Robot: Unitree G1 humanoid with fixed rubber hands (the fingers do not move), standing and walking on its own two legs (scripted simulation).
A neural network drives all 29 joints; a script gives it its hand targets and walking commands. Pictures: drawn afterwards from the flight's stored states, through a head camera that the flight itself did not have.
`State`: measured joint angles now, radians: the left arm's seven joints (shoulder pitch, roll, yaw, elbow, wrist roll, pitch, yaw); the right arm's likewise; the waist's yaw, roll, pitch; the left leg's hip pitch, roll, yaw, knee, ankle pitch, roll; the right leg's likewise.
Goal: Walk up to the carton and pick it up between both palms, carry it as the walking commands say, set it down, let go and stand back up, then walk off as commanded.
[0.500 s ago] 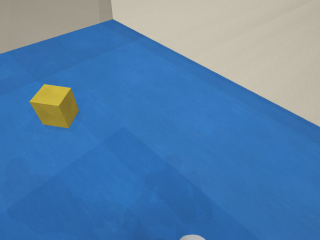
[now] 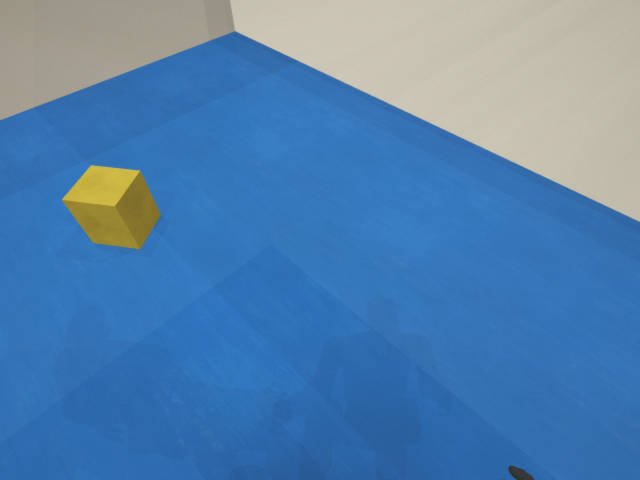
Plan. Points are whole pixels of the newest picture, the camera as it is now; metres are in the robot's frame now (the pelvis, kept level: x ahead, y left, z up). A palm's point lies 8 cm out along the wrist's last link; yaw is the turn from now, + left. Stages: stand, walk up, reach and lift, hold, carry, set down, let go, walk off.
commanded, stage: walk off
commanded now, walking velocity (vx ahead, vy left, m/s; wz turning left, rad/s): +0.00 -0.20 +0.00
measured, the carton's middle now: (116, 207) +1.18 +0.85 -0.64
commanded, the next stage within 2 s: none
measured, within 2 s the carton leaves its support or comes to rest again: neither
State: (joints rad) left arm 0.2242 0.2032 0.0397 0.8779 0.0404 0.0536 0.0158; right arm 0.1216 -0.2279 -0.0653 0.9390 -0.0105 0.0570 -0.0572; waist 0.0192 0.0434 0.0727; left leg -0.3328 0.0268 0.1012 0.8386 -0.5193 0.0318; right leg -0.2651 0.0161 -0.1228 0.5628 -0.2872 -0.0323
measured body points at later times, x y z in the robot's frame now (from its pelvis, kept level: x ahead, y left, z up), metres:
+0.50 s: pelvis -0.01 -0.10 +0.00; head +0.02 -0.10 +0.45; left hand +0.09 +0.15 -0.14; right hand -0.02 -0.37 -0.14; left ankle -0.02 +0.05 -0.72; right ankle -0.01 -0.24 -0.73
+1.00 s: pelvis -0.04 -0.16 +0.02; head -0.02 -0.12 +0.46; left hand +0.02 +0.08 -0.15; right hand -0.02 -0.42 -0.11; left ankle -0.04 -0.07 -0.73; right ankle -0.07 -0.33 -0.63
